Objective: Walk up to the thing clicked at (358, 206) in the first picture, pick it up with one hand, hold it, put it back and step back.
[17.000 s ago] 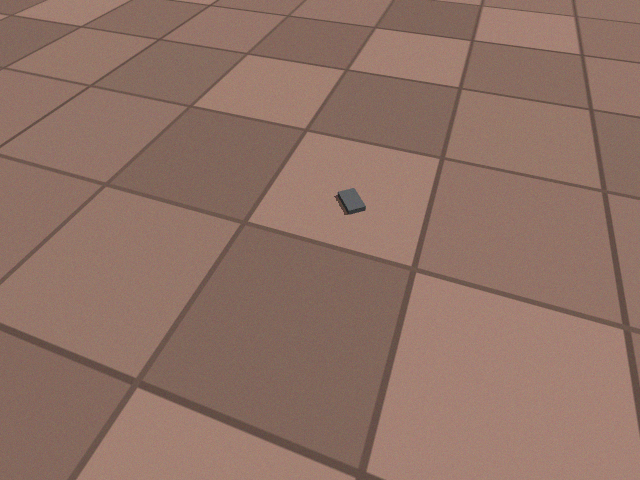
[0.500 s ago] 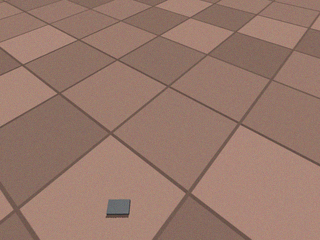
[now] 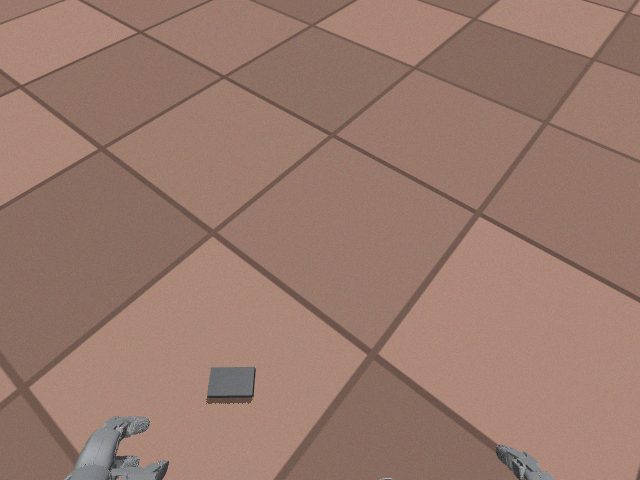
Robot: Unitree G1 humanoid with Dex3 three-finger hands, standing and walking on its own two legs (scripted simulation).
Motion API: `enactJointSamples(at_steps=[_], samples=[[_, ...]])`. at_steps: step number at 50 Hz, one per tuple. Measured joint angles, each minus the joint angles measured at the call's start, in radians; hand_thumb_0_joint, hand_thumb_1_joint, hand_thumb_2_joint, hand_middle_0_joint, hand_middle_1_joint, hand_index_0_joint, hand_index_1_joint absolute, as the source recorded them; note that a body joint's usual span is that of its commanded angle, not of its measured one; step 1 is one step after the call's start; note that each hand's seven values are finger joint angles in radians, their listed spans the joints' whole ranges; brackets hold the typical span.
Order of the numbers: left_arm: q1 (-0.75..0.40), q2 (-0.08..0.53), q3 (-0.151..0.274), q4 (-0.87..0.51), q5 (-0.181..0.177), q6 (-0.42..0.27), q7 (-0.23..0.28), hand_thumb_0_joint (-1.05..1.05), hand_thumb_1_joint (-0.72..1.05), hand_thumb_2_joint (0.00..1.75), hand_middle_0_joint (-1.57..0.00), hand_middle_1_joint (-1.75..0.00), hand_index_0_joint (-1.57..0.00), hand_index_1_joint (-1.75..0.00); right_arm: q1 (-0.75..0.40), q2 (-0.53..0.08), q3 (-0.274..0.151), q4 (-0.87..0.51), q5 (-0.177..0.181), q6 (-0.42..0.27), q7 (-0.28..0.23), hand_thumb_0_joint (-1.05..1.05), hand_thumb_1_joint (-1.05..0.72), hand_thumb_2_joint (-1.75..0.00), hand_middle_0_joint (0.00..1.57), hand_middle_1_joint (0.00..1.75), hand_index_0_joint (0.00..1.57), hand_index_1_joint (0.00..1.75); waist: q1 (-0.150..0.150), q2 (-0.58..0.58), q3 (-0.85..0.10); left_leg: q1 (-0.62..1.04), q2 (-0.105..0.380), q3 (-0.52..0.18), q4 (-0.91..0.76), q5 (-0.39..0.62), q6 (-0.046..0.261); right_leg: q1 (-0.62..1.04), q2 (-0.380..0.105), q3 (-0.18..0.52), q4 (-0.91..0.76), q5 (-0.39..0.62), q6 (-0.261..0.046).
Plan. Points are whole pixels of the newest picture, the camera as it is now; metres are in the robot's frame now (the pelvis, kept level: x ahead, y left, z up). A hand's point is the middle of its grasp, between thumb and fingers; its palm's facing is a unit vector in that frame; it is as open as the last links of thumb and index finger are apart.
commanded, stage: rise first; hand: left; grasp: from above
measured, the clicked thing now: (232, 382) +0.45 +0.26 -0.74
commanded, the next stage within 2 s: none
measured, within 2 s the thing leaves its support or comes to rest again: neither
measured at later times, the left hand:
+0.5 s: hand out of the picture +0.14 +0.26 -0.20, palm faces -0.18 -0.87 -0.46, open 14.2 cm
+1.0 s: hand (160, 476) +0.18 +0.29 -0.33, palm faces -0.43 -0.63 -0.65, open 14.1 cm
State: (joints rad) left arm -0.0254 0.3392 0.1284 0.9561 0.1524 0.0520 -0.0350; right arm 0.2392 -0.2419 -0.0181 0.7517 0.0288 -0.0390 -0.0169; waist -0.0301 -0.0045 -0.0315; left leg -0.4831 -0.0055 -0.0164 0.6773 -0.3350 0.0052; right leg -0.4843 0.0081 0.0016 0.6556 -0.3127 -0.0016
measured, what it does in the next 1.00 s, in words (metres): lowers itself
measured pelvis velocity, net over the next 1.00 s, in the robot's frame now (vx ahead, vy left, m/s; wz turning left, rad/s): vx -0.04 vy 0.00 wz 0.00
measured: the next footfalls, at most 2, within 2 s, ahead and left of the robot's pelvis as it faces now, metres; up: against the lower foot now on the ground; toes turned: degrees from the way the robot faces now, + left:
none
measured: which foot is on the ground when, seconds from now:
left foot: down 0.00-1.00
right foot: down 0.00-1.00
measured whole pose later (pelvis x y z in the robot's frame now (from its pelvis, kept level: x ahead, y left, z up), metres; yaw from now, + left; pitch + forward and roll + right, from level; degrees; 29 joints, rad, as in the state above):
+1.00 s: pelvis -0.04 +0.00 -0.19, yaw +0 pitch +30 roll -2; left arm 0.02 0.47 0.11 0.58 0.54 -0.04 0.01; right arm 0.11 -0.29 -0.03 0.58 0.00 -0.21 0.02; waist -0.04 0.00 -0.19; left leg -1.50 -0.02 -0.04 1.66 -0.68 0.00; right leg -1.49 0.00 -0.03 1.62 -0.66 0.00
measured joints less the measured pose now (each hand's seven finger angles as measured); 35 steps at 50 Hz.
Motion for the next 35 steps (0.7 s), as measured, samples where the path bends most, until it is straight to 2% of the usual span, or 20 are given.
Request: enactJointSamples(at_steps=[6,14,17,23,35], samples=[[0.073,-0.015,-0.010,-0.110,0.020,0.095,0.018,0.01,-0.14,0.91,-0.15,-0.92,-0.15,-0.92,0.007,-0.005,-0.003,-0.082,0.000,-0.018,0.006,0.01,-0.88,-0.89,0.20,0.30,0.20,0.30,-0.001,0.014,-0.031,-0.109,-0.003,0.000,0.125,-0.061,0.008,-0.104,-0.002,-0.001,0.115,-0.056,0.008],[0.192,-0.017,-0.007,-0.327,0.067,0.105,0.020,0.00,-0.43,0.96,-0.11,-1.01,-0.10,-1.02,-0.015,-0.004,-0.013,-0.147,-0.010,-0.064,-0.005,0.01,-0.88,-0.89,0.20,0.30,0.20,0.30,0.007,-0.003,-0.056,-0.277,-0.008,-0.007,0.314,-0.147,0.010,-0.267,-0.005,-0.009,0.299,-0.143,0.011],[0.226,-0.014,-0.010,-0.396,0.085,0.120,0.026,0.00,-0.49,0.98,-0.10,-1.03,-0.09,-1.04,-0.027,-0.002,-0.012,-0.164,-0.013,-0.072,-0.008,0.01,-0.89,-0.89,0.20,0.30,0.20,0.30,0.007,-0.002,-0.064,-0.322,-0.007,-0.010,0.366,-0.172,0.011,-0.309,-0.004,-0.013,0.346,-0.165,0.012],[0.280,-0.010,-0.023,-0.500,0.094,0.160,0.032,0.00,-0.54,0.98,-0.10,-1.04,-0.09,-1.05,-0.039,0.005,-0.005,-0.195,-0.017,-0.087,-0.007,0.01,-0.91,-0.90,0.20,0.30,0.20,0.30,0.001,0.008,-0.087,-0.397,-0.005,-0.017,0.439,-0.204,0.012,-0.379,-0.001,-0.020,0.411,-0.195,0.013],[0.330,-0.002,-0.028,-0.617,0.129,0.185,0.037,0.00,-0.55,0.95,-0.12,-1.03,-0.11,-1.03,-0.039,0.010,0.002,-0.234,-0.018,-0.105,0.002,0.01,-0.93,-0.90,0.20,0.30,0.20,0.30,-0.004,0.013,-0.113,-0.549,-0.005,-0.023,0.582,-0.254,0.011,-0.529,0.000,-0.028,0.552,-0.245,0.010]])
